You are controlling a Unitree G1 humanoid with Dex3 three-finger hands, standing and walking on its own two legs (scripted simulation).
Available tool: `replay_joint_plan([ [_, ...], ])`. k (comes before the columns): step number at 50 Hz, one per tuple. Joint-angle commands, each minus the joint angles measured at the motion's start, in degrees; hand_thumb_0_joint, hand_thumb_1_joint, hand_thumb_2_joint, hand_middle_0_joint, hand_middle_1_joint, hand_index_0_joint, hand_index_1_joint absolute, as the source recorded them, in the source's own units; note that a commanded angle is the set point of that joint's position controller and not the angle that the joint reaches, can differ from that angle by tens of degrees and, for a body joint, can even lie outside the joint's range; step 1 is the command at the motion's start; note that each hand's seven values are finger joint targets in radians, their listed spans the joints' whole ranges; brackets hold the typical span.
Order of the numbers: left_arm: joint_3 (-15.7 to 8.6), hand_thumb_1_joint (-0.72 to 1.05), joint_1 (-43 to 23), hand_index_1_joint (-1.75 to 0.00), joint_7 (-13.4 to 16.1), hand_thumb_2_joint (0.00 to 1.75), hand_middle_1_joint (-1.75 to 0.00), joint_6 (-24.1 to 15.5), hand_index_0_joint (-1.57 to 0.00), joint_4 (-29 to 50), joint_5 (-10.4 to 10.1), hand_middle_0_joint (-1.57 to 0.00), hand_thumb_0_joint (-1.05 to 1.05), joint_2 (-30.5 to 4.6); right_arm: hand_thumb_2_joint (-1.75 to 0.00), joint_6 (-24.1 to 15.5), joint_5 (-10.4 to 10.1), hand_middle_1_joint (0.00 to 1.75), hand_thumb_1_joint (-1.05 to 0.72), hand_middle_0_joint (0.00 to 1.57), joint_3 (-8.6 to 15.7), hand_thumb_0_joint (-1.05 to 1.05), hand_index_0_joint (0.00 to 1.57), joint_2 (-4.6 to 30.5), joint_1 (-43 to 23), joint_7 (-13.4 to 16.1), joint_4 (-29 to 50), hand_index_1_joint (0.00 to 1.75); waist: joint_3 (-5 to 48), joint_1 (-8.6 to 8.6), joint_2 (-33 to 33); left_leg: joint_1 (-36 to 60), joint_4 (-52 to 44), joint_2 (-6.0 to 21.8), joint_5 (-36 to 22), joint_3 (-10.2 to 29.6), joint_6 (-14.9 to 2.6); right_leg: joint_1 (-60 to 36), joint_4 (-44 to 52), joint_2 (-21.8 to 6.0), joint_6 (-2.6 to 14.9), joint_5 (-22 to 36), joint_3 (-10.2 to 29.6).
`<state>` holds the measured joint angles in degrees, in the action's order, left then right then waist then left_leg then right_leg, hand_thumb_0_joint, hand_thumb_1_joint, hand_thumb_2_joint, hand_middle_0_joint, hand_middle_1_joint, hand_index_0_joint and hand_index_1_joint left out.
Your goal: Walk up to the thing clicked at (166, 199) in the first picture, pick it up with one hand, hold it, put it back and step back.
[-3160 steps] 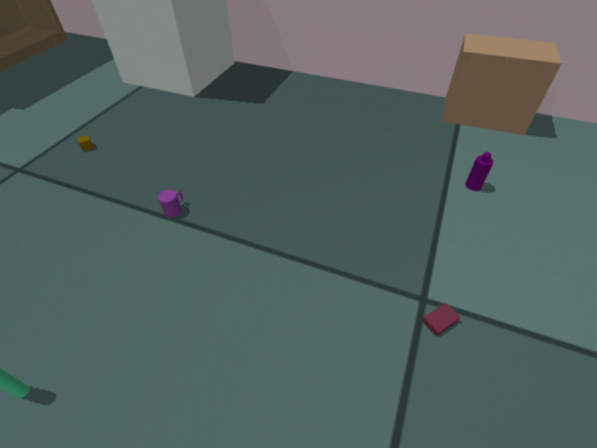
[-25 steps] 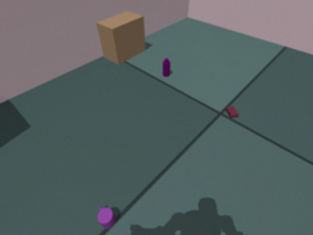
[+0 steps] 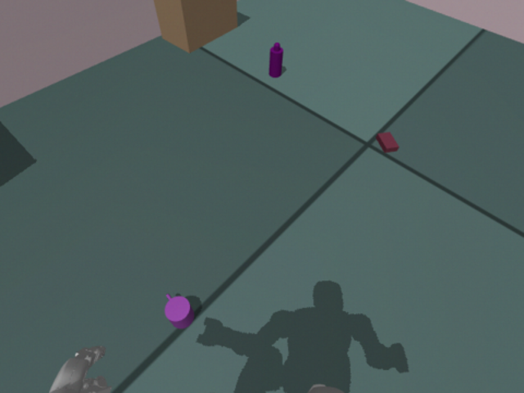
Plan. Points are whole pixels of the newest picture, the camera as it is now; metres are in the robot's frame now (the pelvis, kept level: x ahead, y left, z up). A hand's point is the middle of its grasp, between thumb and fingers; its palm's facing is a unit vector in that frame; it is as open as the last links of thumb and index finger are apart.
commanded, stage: step back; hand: left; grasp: from above
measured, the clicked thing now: (177, 309) +0.43 +0.31 -0.71
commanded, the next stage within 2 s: none
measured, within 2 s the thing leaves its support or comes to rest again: neither
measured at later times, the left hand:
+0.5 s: hand out of the picture +0.00 +0.25 -0.14, palm faces -0.11 -0.91 -0.40, open 7.3 cm
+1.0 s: hand out of the picture -0.15 +0.27 -0.14, palm faces +0.00 -0.93 -0.37, open 7.3 cm
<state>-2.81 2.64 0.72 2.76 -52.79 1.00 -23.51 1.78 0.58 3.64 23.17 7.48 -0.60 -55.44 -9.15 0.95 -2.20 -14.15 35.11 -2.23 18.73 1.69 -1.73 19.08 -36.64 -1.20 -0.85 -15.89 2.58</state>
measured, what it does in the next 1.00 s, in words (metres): walks backwards: right foot, then left foot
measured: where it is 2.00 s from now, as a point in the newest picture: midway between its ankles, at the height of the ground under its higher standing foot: outside the picture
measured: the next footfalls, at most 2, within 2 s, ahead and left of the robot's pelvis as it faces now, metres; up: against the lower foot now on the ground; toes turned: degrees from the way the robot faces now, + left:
right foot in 0.44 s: -0.09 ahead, -0.13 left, +0.00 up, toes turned -3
left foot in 0.80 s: -0.20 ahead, +0.11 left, +0.00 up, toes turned -2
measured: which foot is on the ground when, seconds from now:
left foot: down 0.00-0.46, up 0.48-0.78, down 0.80-1.00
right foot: down 0.00-0.00, up 0.02-0.42, down 0.44-0.82, up 0.84-1.00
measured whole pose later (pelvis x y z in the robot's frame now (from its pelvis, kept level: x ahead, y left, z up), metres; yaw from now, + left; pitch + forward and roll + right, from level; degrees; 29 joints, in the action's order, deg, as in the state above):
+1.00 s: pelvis -0.27 +0.00 +0.01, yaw -1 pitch -2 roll -1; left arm -4.9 8.8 0.8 3.9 -46.0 0.7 -22.9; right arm 1.3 1.8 1.6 20.3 9.5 0.5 -49.6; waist -9.2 -0.5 -1.9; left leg -16.3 34.2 0.7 15.4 1.6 -1.1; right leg 26.2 -67.8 6.5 -0.1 -29.4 7.9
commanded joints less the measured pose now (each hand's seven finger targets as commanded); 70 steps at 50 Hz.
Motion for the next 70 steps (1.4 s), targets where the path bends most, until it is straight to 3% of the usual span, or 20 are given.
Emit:
replay_joint_plan([
  [1,-2.53,0.90,0.55,-0.30,1.37,0.90,-0.30,-0.04,-0.20,6.28,-0.42,-0.20,0.00,-8.63,-0.90,-1.74,0.94,0.30,-0.90,0.20,4.41,0.00,0.20,17.90,3.05,0.91,5.45,0.30,13.11,1.62,14.07,9.52,-11.84,23.48,-48.61,23.18,-13.23,5.76,-23.12,7.85,2.33,-22.48,7.35],
  [5,-2.85,0.90,3.10,-0.30,1.36,0.90,-0.30,0.28,-0.20,5.17,-0.99,-0.20,0.00,-10.06,-0.90,-1.91,0.71,0.30,-0.90,0.20,3.04,0.00,0.20,13.05,-2.00,2.51,7.90,0.30,10.89,-1.39,9.32,9.15,-8.29,16.05,-43.54,11.78,-9.96,9.63,-33.92,7.52,1.94,-14.14,9.46],
  [18,-4.92,0.90,8.29,-0.30,-0.39,0.90,-0.30,-0.50,-0.20,7.18,0.05,-0.20,0.00,-8.81,-0.90,-1.33,0.99,0.30,-0.90,0.20,3.17,0.00,0.20,14.83,0.45,2.31,11.13,0.30,12.99,0.12,11.85,4.63,-8.15,17.85,-23.56,12.69,-11.02,-2.11,-5.94,2.41,1.37,-10.98,0.70],
  [21,-5.39,0.90,15.62,-0.30,-0.75,0.90,-0.30,-0.83,-0.20,4.45,0.66,-0.20,0.00,-8.77,-0.90,-0.52,0.23,0.30,-0.90,0.20,2.87,0.00,0.20,14.21,-2.27,1.86,11.38,0.30,13.70,-3.32,10.75,-5.77,-5.62,14.39,-10.69,10.16,-5.59,-13.65,8.85,1.86,4.08,-0.12,-0.66],
  [23,-7.41,0.90,11.62,-0.30,-0.91,0.90,-0.30,-1.09,-0.20,7.06,0.86,-0.20,0.00,-17.79,-0.90,-0.49,-0.59,0.30,-0.90,0.20,2.07,0.00,0.20,9.51,-3.65,2.20,12.08,0.30,7.86,-4.46,-13.46,-15.09,16.87,-3.50,13.29,0.56,1.62,-2.84,21.95,-17.93,15.25,-4.37,27.18],
  [24,-7.51,0.90,6.20,-0.30,-0.69,0.90,-0.30,-1.52,-0.20,10.22,1.53,-0.20,0.00,-19.25,-0.90,-0.06,-0.09,0.30,-0.90,0.20,2.83,0.00,0.20,11.26,-1.85,2.58,10.92,0.30,4.92,-3.30,-12.79,-11.13,29.44,-2.64,16.85,5.68,2.55,6.96,23.06,-23.27,19.79,-2.57,32.22],
  [28,-5.97,0.90,-1.67,-0.30,0.35,0.90,-0.30,-1.86,-0.20,12.49,1.13,-0.20,0.00,-12.09,-0.90,-0.63,-1.09,0.30,-0.90,0.20,1.84,0.00,0.20,10.56,5.47,2.46,7.80,0.30,5.34,1.38,-6.63,-11.23,35.29,-5.08,7.15,6.79,2.36,1.18,15.02,-10.82,11.82,14.37,9.78],
  [33,-5.41,0.90,6.24,-0.30,0.93,0.90,-0.30,-1.60,-0.20,12.56,1.34,-0.20,0.00,-10.65,-0.90,-0.82,-0.41,0.30,-0.90,0.20,1.46,0.00,0.20,10.00,3.23,2.47,9.64,0.30,8.78,-3.54,-7.88,-13.38,18.74,-1.67,12.75,3.53,2.99,-13.77,11.30,-13.44,13.91,21.14,11.34],
  [38,-4.97,0.90,6.03,-0.30,0.38,0.90,-0.30,-0.35,-0.20,13.58,0.00,-0.20,0.00,-12.10,-0.90,-1.57,0.28,0.30,-0.90,0.20,2.01,0.00,0.20,9.06,9.64,1.99,6.96,0.30,13.01,-0.57,-6.45,0.76,-11.25,-0.21,-3.96,-2.78,1.32,-11.66,3.04,-10.66,9.78,22.52,7.70],
  [40,-3.93,0.90,6.90,-0.30,-0.01,0.90,-0.30,-0.02,-0.20,14.48,-0.29,-0.20,0.00,-8.31,-0.90,-1.98,2.01,0.30,-0.90,0.20,3.76,0.00,0.20,15.18,8.69,1.92,8.13,0.30,13.15,-1.00,7.71,8.11,-14.84,15.12,-13.81,18.22,-4.01,4.14,-6.22,-2.25,3.55,1.76,2.46],
  [41,-4.92,0.90,1.45,-0.30,0.72,0.90,-0.30,-0.19,-0.20,15.14,-0.42,-0.20,0.00,-10.34,-0.90,-1.62,1.17,0.30,-0.90,0.20,4.77,0.00,0.20,21.25,5.14,1.32,9.31,0.30,10.27,2.04,17.52,-1.13,-17.20,24.43,-21.84,27.59,-13.29,5.75,-18.54,5.26,1.49,-19.57,-0.29],
  [42,-5.27,0.90,-0.58,-0.30,1.19,0.90,-0.30,-0.14,-0.20,14.69,0.61,-0.20,0.00,-10.52,-0.90,-2.04,1.70,0.30,-0.90,0.20,4.84,0.00,0.20,20.29,3.72,1.64,9.58,0.30,7.64,2.56,14.18,-5.80,-17.43,26.25,-23.32,29.95,-16.43,5.10,-28.41,5.21,1.52,-20.98,6.85],
  [45,-5.19,0.90,6.73,-0.30,0.96,0.90,-0.30,0.02,-0.20,11.17,-1.06,-0.20,0.00,-9.35,-0.90,-2.14,1.37,0.30,-0.90,0.20,2.55,0.00,0.20,13.73,-1.83,2.54,10.51,0.30,7.77,-2.87,8.36,-0.73,-10.97,16.90,-31.69,12.32,-10.47,8.48,-36.66,7.30,2.45,-13.92,8.28],
  [52,-5.12,0.90,7.07,-0.30,0.48,0.90,-0.30,-0.65,-0.20,11.40,-0.06,-0.20,0.00,-8.84,-0.90,-1.57,1.11,0.30,-0.90,0.20,3.15,0.00,0.20,13.23,2.40,2.81,11.55,0.30,10.51,0.76,10.96,9.68,-6.41,18.14,-33.37,11.96,-13.45,7.53,-20.12,3.94,-0.92,-15.15,3.94],
  [57,-4.90,0.90,15.31,-0.30,-0.15,0.90,-0.30,-1.59,-0.20,6.56,0.32,-0.20,0.00,-8.07,-0.90,-0.03,0.37,0.30,-0.90,0.20,3.35,0.00,0.20,15.24,-1.33,2.10,13.03,0.30,14.59,-2.65,13.65,1.39,-2.56,14.38,-20.71,8.86,-7.66,-9.12,10.55,3.25,2.08,0.39,-3.66],
  [59,-6.79,0.90,15.59,-0.30,-0.15,0.90,-0.30,-2.31,-0.20,6.76,1.77,-0.20,0.00,-15.23,-0.90,0.23,-0.60,0.30,-0.90,0.20,2.09,0.00,0.20,9.99,-1.35,1.83,14.29,0.30,11.98,-2.48,-3.90,-16.87,10.69,2.65,0.55,5.21,-0.33,-13.59,13.96,-10.19,7.05,3.42,18.33],
  [60,-7.82,0.90,9.94,-0.30,-0.15,0.90,-0.30,-1.84,-0.20,9.09,1.52,-0.20,0.00,-21.68,-0.90,0.47,-0.48,0.30,-0.90,0.20,2.49,0.00,0.20,9.77,-3.70,3.04,14.51,0.30,9.09,-5.12,-16.83,-14.85,25.75,-3.15,17.18,3.88,1.65,1.95,19.93,-22.67,17.78,3.33,30.49],
  [61,-7.28,0.90,7.45,-0.30,0.00,0.90,-0.30,-2.13,-0.20,10.59,1.33,-0.20,0.00,-19.98,-0.90,0.75,-0.24,0.30,-0.90,0.20,3.17,0.00,0.20,12.02,-3.61,3.15,13.87,0.30,5.29,-3.67,-12.02,-12.57,33.30,-1.62,16.47,9.78,2.22,9.14,21.22,-23.45,18.46,1.97,30.94],
  [64,-5.68,0.90,-0.29,-0.30,0.83,0.90,-0.30,-2.12,-0.20,11.96,1.56,-0.20,0.00,-13.37,-0.90,0.35,-0.99,0.30,-0.90,0.20,2.46,0.00,0.20,10.77,2.89,2.66,10.40,0.30,4.71,0.94,-5.95,-12.12,36.92,-4.55,8.03,7.63,2.31,5.21,13.38,-12.56,12.15,12.51,11.09],
  [70,-5.50,0.90,7.31,-0.30,1.88,0.90,-0.30,-1.62,-0.20,11.68,1.73,-0.20,0.00,-12.93,-0.90,-0.27,0.41,0.30,-0.90,0.20,1.73,0.00,0.20,9.61,0.70,2.43,11.33,0.30,9.25,-4.35,-8.81,-13.27,16.92,-0.27,13.55,3.34,3.17,-12.50,8.53,-14.59,13.02,23.74,11.07],
])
